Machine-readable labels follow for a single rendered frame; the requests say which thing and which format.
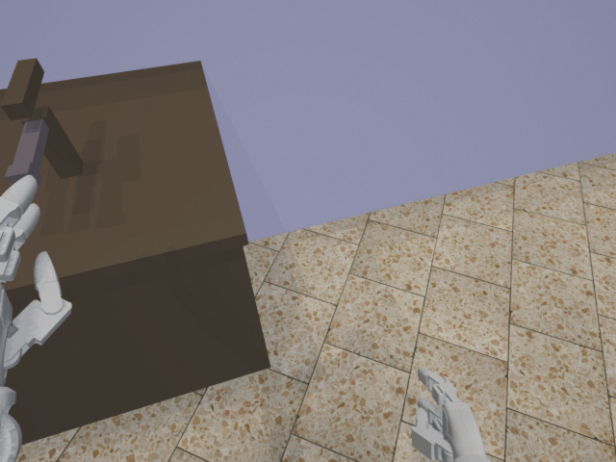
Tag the robot left forearm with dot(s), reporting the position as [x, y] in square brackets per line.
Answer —
[10, 432]

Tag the right robot hand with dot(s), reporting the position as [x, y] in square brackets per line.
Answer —
[454, 431]

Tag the counter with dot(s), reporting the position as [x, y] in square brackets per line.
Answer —
[140, 218]

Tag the left robot hand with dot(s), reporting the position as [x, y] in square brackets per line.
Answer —
[38, 321]

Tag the tap lever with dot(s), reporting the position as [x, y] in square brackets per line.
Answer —
[29, 153]

